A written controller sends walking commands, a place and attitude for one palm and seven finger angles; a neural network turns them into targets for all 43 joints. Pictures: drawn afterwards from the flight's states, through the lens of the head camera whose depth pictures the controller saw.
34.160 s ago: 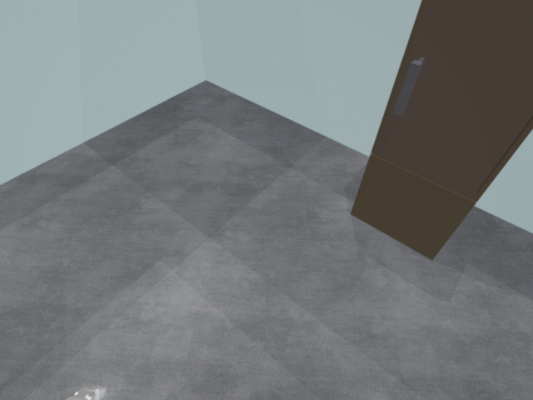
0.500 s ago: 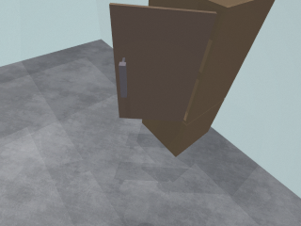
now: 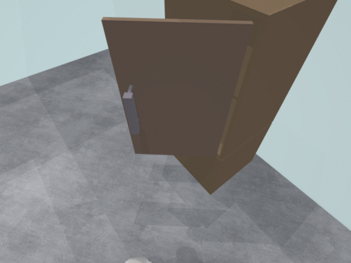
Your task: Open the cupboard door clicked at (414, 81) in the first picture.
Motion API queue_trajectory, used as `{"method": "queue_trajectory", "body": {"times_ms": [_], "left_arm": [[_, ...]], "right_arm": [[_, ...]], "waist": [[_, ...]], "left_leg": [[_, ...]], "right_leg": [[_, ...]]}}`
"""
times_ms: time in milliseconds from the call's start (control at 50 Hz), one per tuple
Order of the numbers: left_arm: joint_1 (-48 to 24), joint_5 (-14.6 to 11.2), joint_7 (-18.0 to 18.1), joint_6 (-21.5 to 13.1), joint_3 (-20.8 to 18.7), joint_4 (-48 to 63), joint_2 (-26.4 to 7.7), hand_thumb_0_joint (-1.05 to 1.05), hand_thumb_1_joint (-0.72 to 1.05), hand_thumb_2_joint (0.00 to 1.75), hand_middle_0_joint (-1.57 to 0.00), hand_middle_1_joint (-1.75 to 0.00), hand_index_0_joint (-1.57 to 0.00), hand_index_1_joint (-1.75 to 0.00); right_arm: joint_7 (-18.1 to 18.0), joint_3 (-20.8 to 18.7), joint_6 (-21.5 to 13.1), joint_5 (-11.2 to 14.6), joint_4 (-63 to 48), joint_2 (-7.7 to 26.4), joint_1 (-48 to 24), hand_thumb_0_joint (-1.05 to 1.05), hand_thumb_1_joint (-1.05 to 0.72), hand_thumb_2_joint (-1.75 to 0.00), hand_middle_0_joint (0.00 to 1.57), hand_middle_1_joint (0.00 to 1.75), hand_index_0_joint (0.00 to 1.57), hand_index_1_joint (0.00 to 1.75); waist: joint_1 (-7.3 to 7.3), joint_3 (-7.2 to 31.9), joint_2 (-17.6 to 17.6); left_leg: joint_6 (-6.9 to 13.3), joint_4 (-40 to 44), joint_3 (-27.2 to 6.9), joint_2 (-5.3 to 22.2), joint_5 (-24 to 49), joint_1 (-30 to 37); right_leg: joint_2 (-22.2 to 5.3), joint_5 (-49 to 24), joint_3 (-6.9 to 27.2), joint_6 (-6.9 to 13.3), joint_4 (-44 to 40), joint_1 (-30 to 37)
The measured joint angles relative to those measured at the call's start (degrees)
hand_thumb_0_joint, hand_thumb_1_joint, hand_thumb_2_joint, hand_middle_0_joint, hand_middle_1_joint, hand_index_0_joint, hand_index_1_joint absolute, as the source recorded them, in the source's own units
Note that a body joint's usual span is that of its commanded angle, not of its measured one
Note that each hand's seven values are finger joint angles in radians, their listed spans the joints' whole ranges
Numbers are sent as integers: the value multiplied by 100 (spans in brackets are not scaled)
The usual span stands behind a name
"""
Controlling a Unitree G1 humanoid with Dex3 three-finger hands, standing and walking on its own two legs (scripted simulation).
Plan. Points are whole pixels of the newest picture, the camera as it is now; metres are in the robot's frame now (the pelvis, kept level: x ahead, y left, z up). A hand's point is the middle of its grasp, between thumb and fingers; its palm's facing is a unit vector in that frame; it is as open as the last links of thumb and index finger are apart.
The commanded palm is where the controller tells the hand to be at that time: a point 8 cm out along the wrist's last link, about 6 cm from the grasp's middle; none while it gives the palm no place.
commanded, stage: come to a stop and stand still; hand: left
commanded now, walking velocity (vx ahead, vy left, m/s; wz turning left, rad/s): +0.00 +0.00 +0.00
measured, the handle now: (133, 110) +0.58 +0.17 -0.04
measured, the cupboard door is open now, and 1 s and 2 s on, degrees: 49 49 49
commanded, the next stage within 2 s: look again from close up in 1.32 s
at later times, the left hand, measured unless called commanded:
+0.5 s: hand out of the picture +0.11 +0.18 -0.16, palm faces +0.02 -0.95 -0.30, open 7.3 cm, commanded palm none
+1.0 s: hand out of the picture +0.03 +0.20 -0.18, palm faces +0.05 -0.98 -0.18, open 7.3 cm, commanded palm none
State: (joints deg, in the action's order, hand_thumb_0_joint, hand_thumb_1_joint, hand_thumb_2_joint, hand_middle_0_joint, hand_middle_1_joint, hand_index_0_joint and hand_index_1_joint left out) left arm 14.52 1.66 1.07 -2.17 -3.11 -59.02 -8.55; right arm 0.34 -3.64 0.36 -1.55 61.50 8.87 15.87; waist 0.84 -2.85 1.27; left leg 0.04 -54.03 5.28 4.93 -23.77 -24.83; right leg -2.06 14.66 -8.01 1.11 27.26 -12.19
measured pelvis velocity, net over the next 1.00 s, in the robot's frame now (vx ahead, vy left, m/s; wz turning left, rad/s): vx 0.02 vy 0.02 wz -0.01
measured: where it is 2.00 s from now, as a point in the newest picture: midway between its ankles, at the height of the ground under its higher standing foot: outside the picture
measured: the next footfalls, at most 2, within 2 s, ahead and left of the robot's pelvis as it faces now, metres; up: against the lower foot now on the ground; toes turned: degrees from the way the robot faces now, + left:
left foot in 0.10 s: +0.12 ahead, +0.12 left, +0.00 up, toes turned +7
left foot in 0.82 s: +0.05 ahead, +0.12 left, +0.00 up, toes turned +2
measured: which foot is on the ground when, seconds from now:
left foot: up 0.00-0.08, down 0.10-0.40, up 0.42-0.80, down 0.82-1.00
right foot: down 0.00-1.00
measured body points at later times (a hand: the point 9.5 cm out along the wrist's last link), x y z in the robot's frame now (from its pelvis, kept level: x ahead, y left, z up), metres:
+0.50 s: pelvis +0.05 -0.03 -0.01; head +0.09 -0.06 +0.44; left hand +0.11 +0.22 -0.14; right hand +0.13 -0.27 -0.17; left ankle +0.04 +0.10 -0.70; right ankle +0.04 -0.13 -0.74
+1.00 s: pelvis +0.02 +0.02 +0.00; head +0.03 +0.04 +0.45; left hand +0.03 +0.25 -0.16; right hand +0.06 -0.22 -0.14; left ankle +0.01 +0.12 -0.74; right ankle +0.04 -0.13 -0.74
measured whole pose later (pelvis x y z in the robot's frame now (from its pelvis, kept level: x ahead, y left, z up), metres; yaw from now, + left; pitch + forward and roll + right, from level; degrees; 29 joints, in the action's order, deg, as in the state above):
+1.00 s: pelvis +0.02 +0.02 +0.00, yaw +0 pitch -1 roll +0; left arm 14.9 1.2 0.8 1.8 -1.6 -62.4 -11.5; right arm -1.0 -1.3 1.1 -1.0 61.2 8.7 13.4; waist -2.1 -1.6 -2.8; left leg 1.0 -25.5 3.5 0.1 -15.0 -9.9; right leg -4.9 11.6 -4.7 -2.4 25.5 -12.7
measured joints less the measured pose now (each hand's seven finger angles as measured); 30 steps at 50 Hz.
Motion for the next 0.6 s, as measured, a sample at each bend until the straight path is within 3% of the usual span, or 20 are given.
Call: {"method": "queue_trajectory", "body": {"times_ms": [60, 100, 200, 240, 340, 400, 480, 540, 600], "left_arm": [[177, -7, -27, 54, 38, -160, -19, 0, 93, 89, -20, -30, -20, -30], [293, -48, -32, 113, 82, -251, 20, 0, 93, 89, -20, -30, -20, -30], [232, -101, 35, 309, 175, -428, 7, 0, 92, 89, -20, -30, -20, -30], [159, -103, 45, 348, 185, -344, 18, 0, 92, 89, -20, -30, -20, -30], [-123, -82, 32, 447, 70, -9, -79, 0, 91, 89, -20, -30, -20, -30], [-217, -40, 27, 388, -2, 219, -208, 0, 91, 89, -20, -30, -20, -30], [-309, 14, 68, 308, 11, 307, -243, 0, 91, 89, -20, -30, -20, -30], [-346, 8, 76, 279, 54, 335, -189, 0, 91, 89, -19, -30, -20, -30], [-348, 2, 66, 250, 83, 362, -136, 0, 91, 89, -20, -30, -20, -30]], "right_arm": [[-20, 13, -93, -2, -153, 15, -149, 1, -91, -90, 20, 30, 20, 29], [-51, 57, -204, 13, -217, 73, -204, 1, -92, -90, 20, 30, 20, 29], [-219, 163, -154, 83, -82, -79, -507, 1, -92, -90, 20, 30, 20, 29], [-258, 153, -107, 106, -137, -109, -674, 1, -92, -90, 20, 30, 20, 29], [-267, 56, 2, 65, -341, -103, -1015, 1, -91, -90, 20, 30, 20, 29], [-228, -3, 88, 54, -380, -25, -1037, 1, -91, -90, 20, 30, 20, 29], [-166, -97, 298, 73, -361, 164, -940, 1, -91, -90, 20, 30, 20, 29], [-137, -93, 342, 63, -292, 274, -891, 1, -91, -90, 20, 30, 20, 29], [-100, -60, 334, 72, -259, 325, -809, 1, -91, -90, 20, 30, 20, 29]], "waist": [[-32, -10, -138], [-82, -27, -99], [-220, -84, -395], [-237, -170, -388], [-185, -420, -176], [-187, -420, -67], [-154, -301, 96], [-158, -272, 104], [-170, -255, 28]], "left_leg": [[-55, 1119, 146, -16, 479, 201], [-74, 2039, 133, 1, 1304, 544], [121, 2178, 270, -169, 830, 851], [116, 2371, 314, -192, 923, 928], [55, 2592, 361, -96, 1096, 965], [-71, 2372, 337, -45, 1032, 851], [-138, 838, -184, -227, -228, 351], [-224, -144, -356, -391, -349, 171], [-309, -179, -353, -449, -313, 270]], "right_leg": [[1, 157, 17, -47, -8, 174], [77, 400, 30, -108, 238, 208], [-89, 618, 165, -225, 330, 361], [-109, 519, 223, -222, 469, 250], [10, 1086, 434, -167, 1317, -364], [-32, 86, 435, -147, 674, -332], [-21, 441, 284, 48, 719, -291], [-39, 328, 269, 82, 511, -193], [-81, 177, 271, 91, 296, -104]]}}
